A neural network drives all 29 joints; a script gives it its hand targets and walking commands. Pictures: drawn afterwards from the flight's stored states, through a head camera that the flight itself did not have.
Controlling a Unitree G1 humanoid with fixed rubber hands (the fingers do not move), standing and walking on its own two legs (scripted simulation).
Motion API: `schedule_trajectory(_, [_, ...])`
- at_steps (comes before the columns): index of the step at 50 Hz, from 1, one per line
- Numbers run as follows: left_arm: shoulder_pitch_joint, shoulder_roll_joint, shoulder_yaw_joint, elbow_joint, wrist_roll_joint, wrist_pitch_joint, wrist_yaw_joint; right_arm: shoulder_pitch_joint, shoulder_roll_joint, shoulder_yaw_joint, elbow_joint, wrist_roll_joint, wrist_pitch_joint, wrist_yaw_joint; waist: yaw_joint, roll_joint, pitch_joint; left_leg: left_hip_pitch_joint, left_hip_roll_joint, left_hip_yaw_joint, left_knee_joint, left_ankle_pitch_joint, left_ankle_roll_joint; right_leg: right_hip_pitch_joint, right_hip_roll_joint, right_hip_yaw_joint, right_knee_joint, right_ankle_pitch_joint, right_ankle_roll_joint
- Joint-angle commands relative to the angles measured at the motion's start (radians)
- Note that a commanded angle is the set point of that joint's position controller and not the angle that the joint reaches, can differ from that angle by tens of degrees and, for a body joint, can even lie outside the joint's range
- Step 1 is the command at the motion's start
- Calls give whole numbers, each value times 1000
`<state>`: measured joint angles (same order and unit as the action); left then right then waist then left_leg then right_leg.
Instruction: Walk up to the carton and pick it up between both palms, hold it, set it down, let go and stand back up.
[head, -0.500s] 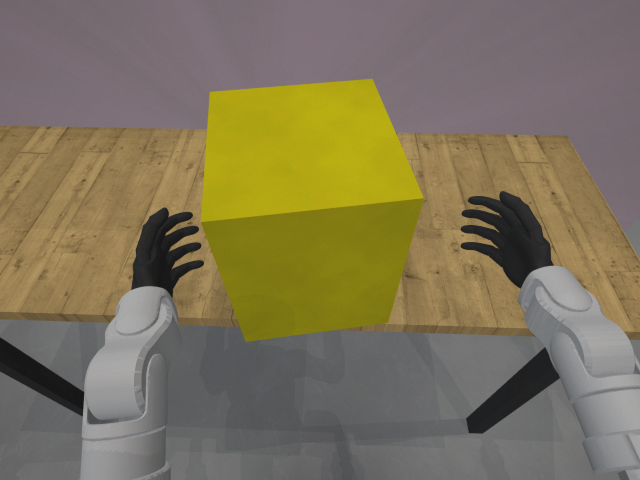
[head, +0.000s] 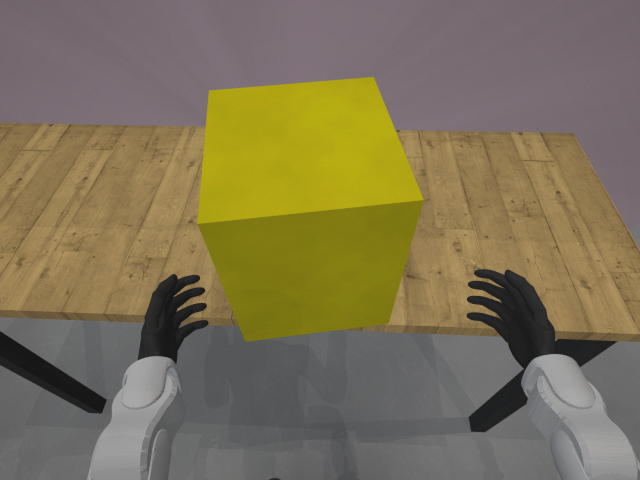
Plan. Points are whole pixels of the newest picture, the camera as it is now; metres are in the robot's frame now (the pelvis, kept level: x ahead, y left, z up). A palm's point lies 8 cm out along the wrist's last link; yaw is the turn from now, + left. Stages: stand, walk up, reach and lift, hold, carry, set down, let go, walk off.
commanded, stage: set down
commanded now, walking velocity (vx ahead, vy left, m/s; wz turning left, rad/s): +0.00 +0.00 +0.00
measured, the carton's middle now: (306, 216) +0.41 +0.07 +0.09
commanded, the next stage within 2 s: let go in 1.10 s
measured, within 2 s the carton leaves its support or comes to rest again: neither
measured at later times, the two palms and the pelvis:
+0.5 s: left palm (144, 398) +0.20 +0.25 -0.02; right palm (516, 356) +0.26 -0.19 +0.03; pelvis +0.03 +0.02 +0.00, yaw +1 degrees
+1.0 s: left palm (160, 428) +0.18 +0.24 -0.07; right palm (509, 357) +0.26 -0.18 +0.03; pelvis +0.03 +0.03 +0.00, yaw +1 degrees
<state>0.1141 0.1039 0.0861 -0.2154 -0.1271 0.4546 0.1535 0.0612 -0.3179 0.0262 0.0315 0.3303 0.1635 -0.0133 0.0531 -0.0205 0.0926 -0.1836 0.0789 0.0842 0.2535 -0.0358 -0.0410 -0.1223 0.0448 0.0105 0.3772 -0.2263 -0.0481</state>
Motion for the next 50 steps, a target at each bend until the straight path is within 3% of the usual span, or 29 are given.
schedule_trajectory(1, [-148, 104, 33, -184, -5, -72, -10, -162, -114, -64, -215, -20, -55, -3, 15, -31, -274, 330, -73, -29, 41, 52, 62, -199, -30, 53, -133, 126, 55])
schedule_trajectory(10, [-20, 140, 20, -93, -2, -132, -50, -19, -78, -61, -156, -72, -80, 14, 3, -17, -267, 357, -76, -25, 56, 109, 45, -200, -23, 20, -147, 179, 60])
schedule_trajectory(22, [112, 129, -8, 74, 82, -270, -85, 173, -47, -41, 99, -131, -139, 82, -16, 50, -148, 405, -82, -36, 59, 149, 6, -223, -25, 1, -213, 143, 27])
schedule_trajectory(33, [142, 90, -8, 247, 166, -312, -104, 176, -52, -42, 315, -202, -165, 93, -28, 86, -28, 425, -88, -38, 56, 145, -13, -210, -23, -7, -245, 80, 0])
schedule_trajectory(40, [117, 73, -5, 342, 201, -302, -122, 134, -46, -34, 413, -238, -151, 87, -38, 94, 33, 410, -91, -31, 51, 81, -16, -202, -24, -12, -247, 16, -6])
schedule_trajectory(50, [27, 69, -14, 470, 227, -283, -145, 37, -13, -30, 518, -292, -100, 72, -54, 99, 110, 350, -87, -26, 33, -122, -11, -196, -35, -16, -229, -123, -7])
